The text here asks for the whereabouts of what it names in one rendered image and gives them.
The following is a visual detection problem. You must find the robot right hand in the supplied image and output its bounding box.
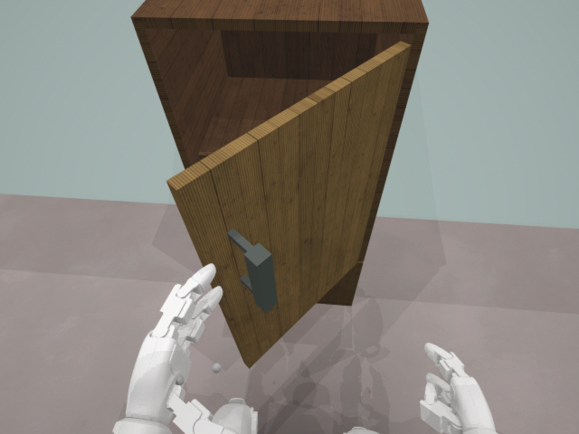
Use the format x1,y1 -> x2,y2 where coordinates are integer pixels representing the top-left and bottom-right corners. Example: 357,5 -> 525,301
420,343 -> 496,434

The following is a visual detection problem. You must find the cupboard door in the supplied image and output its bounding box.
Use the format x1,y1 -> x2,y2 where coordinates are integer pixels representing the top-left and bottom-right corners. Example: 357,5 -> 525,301
166,42 -> 412,369

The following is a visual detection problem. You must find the robot left thigh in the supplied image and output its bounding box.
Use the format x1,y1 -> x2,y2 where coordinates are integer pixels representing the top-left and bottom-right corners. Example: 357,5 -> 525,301
211,403 -> 258,434

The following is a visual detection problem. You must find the handle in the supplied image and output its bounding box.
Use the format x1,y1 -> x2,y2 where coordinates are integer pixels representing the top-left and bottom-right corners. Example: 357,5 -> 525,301
227,229 -> 278,314

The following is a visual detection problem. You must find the robot left hand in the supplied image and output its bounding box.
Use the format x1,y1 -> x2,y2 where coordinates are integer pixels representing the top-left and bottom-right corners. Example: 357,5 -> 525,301
126,263 -> 239,434

